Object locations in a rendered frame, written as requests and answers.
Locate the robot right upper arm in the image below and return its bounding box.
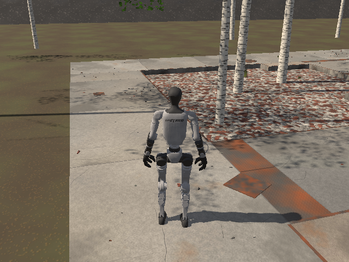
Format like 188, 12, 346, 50
186, 111, 201, 141

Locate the left robot hand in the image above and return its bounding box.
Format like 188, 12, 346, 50
143, 154, 155, 168

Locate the robot left upper arm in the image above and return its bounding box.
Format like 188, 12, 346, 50
149, 110, 163, 140

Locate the right robot thigh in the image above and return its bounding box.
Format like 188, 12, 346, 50
180, 153, 193, 193

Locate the right robot hand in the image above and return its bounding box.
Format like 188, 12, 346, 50
195, 157, 207, 171

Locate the robot right forearm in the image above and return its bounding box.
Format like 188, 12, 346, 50
195, 133, 206, 158

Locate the robot right foot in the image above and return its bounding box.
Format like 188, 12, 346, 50
180, 213, 188, 228

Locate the robot left forearm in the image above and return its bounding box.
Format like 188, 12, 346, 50
144, 132, 154, 156

